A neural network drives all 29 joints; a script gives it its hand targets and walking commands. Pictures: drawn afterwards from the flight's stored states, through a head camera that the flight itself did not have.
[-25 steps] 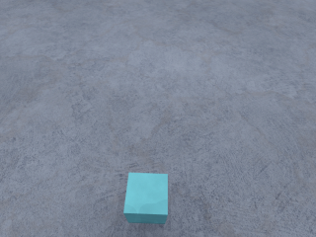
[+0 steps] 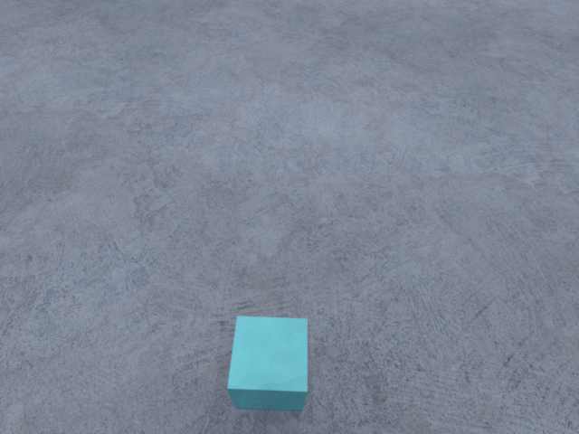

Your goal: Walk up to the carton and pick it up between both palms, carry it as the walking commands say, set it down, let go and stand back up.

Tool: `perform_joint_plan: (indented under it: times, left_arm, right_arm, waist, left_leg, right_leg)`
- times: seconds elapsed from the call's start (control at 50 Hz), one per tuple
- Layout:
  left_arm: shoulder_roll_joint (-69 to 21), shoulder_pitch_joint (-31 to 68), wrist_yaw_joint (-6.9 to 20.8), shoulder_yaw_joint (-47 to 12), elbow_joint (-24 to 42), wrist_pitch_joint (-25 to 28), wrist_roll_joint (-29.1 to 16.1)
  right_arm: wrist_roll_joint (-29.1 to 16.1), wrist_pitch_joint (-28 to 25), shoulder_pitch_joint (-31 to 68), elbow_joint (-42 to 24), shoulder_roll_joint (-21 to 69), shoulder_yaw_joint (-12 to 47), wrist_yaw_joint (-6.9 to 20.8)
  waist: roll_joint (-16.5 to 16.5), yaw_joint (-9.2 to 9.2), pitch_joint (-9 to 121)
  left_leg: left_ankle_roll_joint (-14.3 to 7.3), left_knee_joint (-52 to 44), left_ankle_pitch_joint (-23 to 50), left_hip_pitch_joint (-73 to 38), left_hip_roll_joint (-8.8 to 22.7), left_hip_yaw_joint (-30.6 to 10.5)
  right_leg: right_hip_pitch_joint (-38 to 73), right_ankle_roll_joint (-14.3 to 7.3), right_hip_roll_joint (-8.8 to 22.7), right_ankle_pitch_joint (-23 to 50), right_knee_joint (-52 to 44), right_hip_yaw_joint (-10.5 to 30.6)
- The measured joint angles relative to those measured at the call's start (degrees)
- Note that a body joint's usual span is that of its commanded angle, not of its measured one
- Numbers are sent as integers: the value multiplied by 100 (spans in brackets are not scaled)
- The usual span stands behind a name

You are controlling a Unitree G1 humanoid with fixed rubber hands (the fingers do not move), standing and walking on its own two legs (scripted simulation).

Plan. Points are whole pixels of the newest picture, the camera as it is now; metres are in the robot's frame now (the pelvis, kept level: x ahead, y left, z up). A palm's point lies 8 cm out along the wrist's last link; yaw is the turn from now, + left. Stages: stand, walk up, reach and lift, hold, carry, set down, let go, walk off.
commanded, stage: stand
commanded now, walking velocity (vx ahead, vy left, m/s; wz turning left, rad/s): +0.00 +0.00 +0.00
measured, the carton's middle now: (270, 365) +0.40 +0.05 -0.65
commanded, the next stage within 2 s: reach and lift in 0.24 s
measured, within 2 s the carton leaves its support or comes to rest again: neither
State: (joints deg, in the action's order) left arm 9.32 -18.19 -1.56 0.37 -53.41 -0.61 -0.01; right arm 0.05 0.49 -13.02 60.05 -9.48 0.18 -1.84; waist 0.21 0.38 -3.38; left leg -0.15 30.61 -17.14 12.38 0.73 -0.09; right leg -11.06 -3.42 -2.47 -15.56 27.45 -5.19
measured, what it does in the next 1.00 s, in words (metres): lowers itself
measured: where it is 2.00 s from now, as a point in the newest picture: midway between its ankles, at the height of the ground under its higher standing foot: outside the picture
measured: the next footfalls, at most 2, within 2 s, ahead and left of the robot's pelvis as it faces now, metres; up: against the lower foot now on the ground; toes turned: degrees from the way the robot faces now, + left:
none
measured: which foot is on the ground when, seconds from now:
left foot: down 0.00-1.00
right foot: down 0.00-1.00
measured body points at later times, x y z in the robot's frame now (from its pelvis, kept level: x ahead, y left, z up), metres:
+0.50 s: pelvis -0.01 +0.00 -0.01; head +0.03 +0.00 +0.43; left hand +0.14 +0.22 -0.14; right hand +0.17 -0.21 -0.13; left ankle -0.01 +0.12 -0.74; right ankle -0.01 -0.08 -0.74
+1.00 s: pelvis -0.08 +0.00 -0.07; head +0.07 +0.01 +0.35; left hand +0.20 +0.22 -0.19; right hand +0.22 -0.19 -0.18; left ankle -0.01 +0.12 -0.74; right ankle -0.01 -0.08 -0.74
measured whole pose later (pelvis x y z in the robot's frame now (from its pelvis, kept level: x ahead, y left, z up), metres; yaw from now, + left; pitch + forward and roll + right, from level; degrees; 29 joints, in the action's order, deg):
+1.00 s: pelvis -0.08 +0.00 -0.07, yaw +1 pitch +15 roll +0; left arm 10.9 16.3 0.8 5.5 -38.6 -16.1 0.0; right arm 0.1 17.4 19.5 37.4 -9.5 0.2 -4.0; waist -0.6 -1.1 -3.7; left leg -0.5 57.9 -20.5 52.7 -1.3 0.1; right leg -52.6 -3.3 0.8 -21.2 58.4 -5.4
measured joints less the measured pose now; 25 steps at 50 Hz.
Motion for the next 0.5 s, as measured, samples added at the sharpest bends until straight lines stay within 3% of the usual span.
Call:
perform_joint_plan:
  times: [0.28,0.4,0.5]
  left_arm:
    - [0,0,0,0,0,54,0]
    - [18,689,46,17,844,-1412,-1]
    - [20,1498,101,17,1350,-2125,0]
  right_arm:
    - [0,-29,0,0,0,0,14]
    - [-1,1295,419,-1761,0,2,75]
    - [0,2095,1167,-2272,0,0,196]
  waist:
    - [0,0,0]
    - [-70,-76,52]
    - [-78,-75,53]
  left_leg:
    - [0,0,4,0,0,0]
    - [-25,515,-147,621,-124,20]
    - [-32,713,-231,795,-206,20]
  right_leg:
    - [0,0,0,5,0,0]
    - [-749,12,157,-322,821,1]
    - [-975,13,250,-491,1159,0]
